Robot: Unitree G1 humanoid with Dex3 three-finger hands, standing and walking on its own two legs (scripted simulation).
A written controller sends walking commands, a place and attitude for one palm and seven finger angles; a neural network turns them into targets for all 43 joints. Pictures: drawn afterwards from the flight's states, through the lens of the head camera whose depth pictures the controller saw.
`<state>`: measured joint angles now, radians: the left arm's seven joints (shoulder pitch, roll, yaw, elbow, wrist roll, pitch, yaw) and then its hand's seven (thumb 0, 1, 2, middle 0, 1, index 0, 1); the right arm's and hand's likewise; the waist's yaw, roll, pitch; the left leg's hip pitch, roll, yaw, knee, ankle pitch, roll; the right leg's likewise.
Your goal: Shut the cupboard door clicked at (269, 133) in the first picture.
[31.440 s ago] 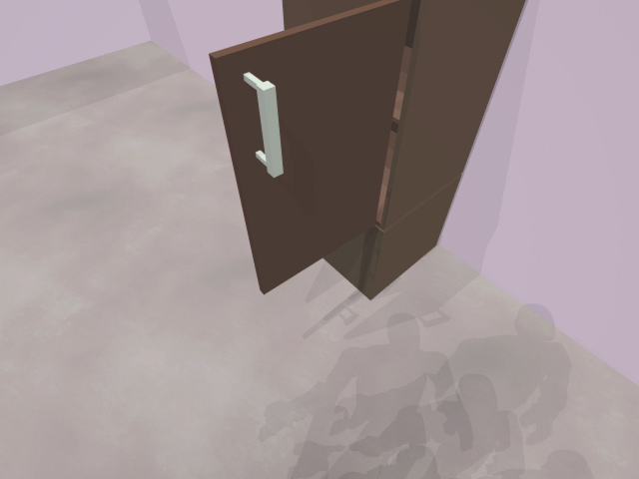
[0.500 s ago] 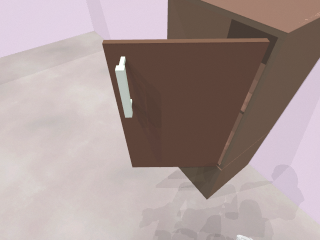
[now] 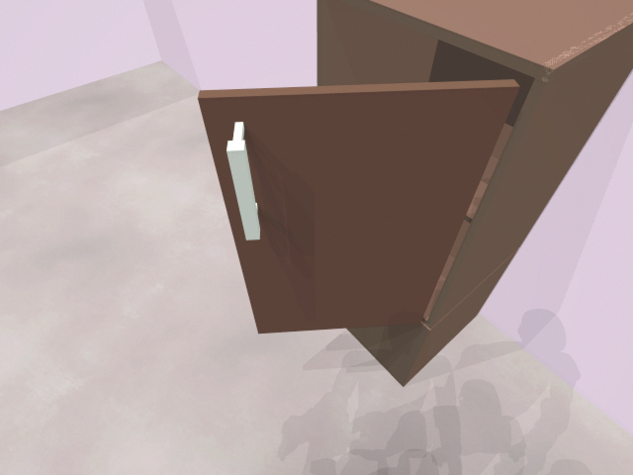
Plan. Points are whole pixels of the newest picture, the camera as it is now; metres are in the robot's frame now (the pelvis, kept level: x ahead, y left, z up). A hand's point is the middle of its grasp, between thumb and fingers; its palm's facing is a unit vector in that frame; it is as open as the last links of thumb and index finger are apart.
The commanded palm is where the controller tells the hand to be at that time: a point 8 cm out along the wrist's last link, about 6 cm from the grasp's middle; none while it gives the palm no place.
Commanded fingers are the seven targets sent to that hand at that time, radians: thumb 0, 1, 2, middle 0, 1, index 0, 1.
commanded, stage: look again from close up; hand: left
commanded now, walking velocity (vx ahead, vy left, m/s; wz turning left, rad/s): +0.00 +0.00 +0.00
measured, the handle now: (246, 184) +0.44 +0.12 +0.14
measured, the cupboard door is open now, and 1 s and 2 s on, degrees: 54 54 54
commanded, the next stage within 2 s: raise the hand and make a fist in 0.50 s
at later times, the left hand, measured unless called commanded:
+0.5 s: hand out of the picture +0.00 +0.14 -0.17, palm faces +0.02 -0.98 -0.19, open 7.3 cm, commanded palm none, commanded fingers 0.00 0.90 0.90 -0.20 -0.30 -0.20 -0.30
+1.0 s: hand (222, 452) +0.16 +0.13 -0.03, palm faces +0.12 -0.99 +0.01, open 6.3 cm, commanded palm +0.13 +0.19 -0.02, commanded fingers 0.00 0.90 0.90 -0.57 -0.70 -0.57 -0.70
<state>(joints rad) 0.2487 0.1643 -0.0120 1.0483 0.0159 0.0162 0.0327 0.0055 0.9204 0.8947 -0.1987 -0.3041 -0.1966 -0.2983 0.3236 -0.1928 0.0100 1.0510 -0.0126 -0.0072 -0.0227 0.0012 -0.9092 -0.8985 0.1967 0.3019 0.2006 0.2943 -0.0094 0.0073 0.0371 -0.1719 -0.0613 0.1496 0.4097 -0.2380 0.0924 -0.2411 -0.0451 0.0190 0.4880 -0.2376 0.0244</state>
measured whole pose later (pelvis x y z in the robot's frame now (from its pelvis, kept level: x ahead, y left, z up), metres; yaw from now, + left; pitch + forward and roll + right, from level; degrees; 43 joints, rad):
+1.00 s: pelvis -0.02 -0.06 -0.07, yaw +5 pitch +9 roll +1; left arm 0.45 0.17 0.10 0.07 -0.24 -0.45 -0.23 0.01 0.91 0.89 -0.40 -0.52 -0.39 -0.51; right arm 0.17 -0.28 -0.06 0.50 0.02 -0.25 -0.01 0.01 -0.91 -0.90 0.20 0.30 0.20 0.29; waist 0.01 -0.04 -0.11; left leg -0.70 0.01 0.05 1.01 -0.47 0.01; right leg -0.71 -0.02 -0.09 1.03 -0.48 -0.06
